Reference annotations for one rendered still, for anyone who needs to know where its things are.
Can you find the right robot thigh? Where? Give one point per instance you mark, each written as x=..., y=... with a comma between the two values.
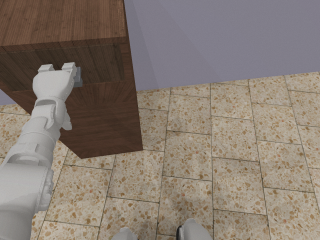
x=193, y=231

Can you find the robot left forearm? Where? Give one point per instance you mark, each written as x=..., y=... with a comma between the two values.
x=37, y=141

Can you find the left robot upper arm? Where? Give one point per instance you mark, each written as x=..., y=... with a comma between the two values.
x=24, y=191

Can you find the drawer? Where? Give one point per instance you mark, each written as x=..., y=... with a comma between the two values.
x=99, y=63

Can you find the left robot hand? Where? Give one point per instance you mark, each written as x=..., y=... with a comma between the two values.
x=56, y=83

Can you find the left robot shin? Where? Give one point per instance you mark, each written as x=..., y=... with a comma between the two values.
x=124, y=229

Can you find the handle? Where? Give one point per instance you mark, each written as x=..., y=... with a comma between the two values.
x=78, y=82

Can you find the cabinet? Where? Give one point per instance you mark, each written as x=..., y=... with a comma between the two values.
x=104, y=116

